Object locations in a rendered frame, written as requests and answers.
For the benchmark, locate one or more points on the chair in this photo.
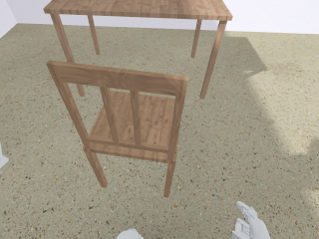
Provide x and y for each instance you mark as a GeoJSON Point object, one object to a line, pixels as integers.
{"type": "Point", "coordinates": [129, 124]}

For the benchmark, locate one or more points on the right robot hand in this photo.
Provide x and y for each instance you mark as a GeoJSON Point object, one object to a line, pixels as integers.
{"type": "Point", "coordinates": [256, 228]}

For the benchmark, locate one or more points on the table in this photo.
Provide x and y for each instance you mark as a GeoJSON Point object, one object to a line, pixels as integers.
{"type": "Point", "coordinates": [168, 9]}

